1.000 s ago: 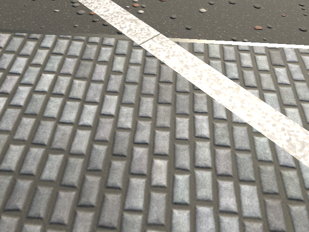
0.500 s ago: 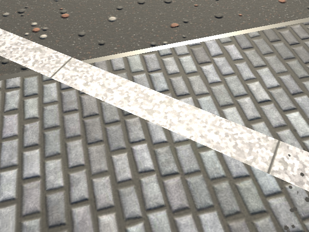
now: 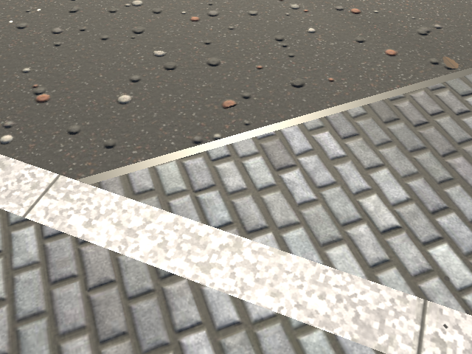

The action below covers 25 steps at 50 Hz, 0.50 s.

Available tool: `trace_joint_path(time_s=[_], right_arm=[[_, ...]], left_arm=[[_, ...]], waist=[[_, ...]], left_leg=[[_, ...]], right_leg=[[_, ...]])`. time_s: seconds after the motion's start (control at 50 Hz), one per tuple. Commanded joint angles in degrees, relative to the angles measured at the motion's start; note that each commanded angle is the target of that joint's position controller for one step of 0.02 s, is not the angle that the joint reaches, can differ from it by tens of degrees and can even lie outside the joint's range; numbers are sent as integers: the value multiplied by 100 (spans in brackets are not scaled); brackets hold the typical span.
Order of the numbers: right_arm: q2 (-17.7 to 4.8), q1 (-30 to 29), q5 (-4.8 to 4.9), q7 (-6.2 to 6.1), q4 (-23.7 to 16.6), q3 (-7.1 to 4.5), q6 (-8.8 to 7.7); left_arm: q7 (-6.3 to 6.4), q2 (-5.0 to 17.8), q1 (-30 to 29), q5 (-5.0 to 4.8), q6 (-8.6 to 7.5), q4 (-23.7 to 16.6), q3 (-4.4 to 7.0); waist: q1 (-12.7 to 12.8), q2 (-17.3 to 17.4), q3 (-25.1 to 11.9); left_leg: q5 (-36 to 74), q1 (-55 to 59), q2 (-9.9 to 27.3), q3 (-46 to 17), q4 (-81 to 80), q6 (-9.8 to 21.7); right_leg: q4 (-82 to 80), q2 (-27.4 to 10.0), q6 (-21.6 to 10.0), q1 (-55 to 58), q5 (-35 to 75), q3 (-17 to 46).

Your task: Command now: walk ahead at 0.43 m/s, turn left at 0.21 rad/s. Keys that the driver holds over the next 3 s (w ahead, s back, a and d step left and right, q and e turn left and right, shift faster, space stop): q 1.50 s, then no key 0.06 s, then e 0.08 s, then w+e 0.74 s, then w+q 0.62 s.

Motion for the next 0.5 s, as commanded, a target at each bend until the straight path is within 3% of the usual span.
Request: trace_joint_path(time_s=[0.02,0.04,0.06,0.1,0.14,0.22,0.3,0.34,0.38,0.4,0.42,0.44,0.46,0.48,0.5], right_arm=[[-697,606,-24,-34,-230,-174,87],[-627,496,-57,-61,-286,-133,91],[-623,459,-74,-81,-295,-122,103],[-778,509,-70,-133,-227,-168,123],[-1022,615,-14,-215,-158,-257,199],[-1017,816,115,-384,-72,-283,463],[-984,927,89,-494,-101,-302,663],[-967,781,77,-514,-216,-311,707],[-861,474,82,-516,-393,-280,714],[-591,530,-8,-498,-529,-190,683],[-267,1335,-86,-478,-475,-111,642],[-724,1782,-19,-440,-435,-169,648],[-1150,1517,38,-453,-308,-311,720],[-1219,1172,64,-474,-315,-367,824],[-1147,1025,73,-497,-332,-376,934]], left_arm=[[-25,714,-640,83,-286,-744,130],[-11,700,-617,190,-288,-768,162],[3,613,-536,227,-264,-787,154],[61,417,-419,220,-175,-761,107],[127,348,-574,189,-84,-789,78],[119,288,-1202,128,17,-874,60],[25,355,-1759,91,-39,-1001,83],[-8,482,-1655,90,-111,-971,141],[-2,564,-1264,110,-202,-862,196],[61,892,-964,211,-208,-863,271],[120,1073,-949,322,-122,-939,273],[91,904,-647,239,-8,-797,279],[88,600,-838,157,28,-894,207],[92,447,-1042,158,81,-920,158],[94,403,-1248,149,130,-960,120]], waist=[[-353,248,-58],[-190,222,-115],[-76,366,-230],[21,549,-429],[7,579,-573],[-189,692,-697],[-338,793,-568],[-236,890,-523],[57,877,-569],[59,350,-1056],[-347,-1061,-1350],[-353,-1514,-1750],[-220,-764,-1276],[-186,-411,-957],[-207,-315,-731]], left_leg=[[399,2258,1806,-2896,-1518,1166],[1716,1934,1634,-2479,-1482,1091],[2781,1763,1475,-2181,-1425,1074],[4117,1563,1330,-1723,-1308,1118],[4392,1434,1232,-1523,-1225,1081],[3454,1284,982,-1549,-1031,678],[2536,1587,1023,-2132,-726,593],[2173,1704,1013,-2516,-491,544],[1696,1497,713,-2571,-5,310],[745,892,395,-2228,916,60],[-2904,-377,-457,-1502,2182,-297],[-3490,-912,-189,-1082,3247,-530],[-2982,-1088,60,-1026,3836,-744],[-2518,-1192,171,-896,4062,-871],[-2248,-1155,263,-828,4136,-952]], right_leg=[[964,-551,83,-2748,387,-7],[583,-691,157,-2391,553,-35],[310,-703,264,-2096,561,-91],[-186,-600,463,-1857,589,-235],[-751,-440,593,-1743,936,-317],[-1802,-184,648,-1410,2005,-235],[-2619,-32,609,-1379,1976,-35],[-3095,-15,511,-1121,1804,56],[-4070,-210,281,-193,2770,-2],[-3898,-1164,-116,1011,4090,646],[-3502,-2422,-990,2254,6662,1927],[-3665,-3210,-1654,2287,5939,2993],[-3748,-2765,-1507,1883,5096,2455],[-3777,-2329,-1216,1491,4469,1719],[-3897,-2060,-1080,1070,4013,1285]])
Next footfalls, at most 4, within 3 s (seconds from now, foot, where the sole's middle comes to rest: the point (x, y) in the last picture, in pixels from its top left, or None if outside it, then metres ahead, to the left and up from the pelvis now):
0.40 right None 0.31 -0.08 -0.76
0.82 left None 0.16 0.14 -0.76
1.34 right None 0.30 -0.03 -0.76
1.74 left None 0.07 0.13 -0.76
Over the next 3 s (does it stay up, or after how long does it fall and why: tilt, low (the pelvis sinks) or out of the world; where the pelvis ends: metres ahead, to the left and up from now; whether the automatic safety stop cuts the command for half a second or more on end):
stays up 0.67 0.39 0.02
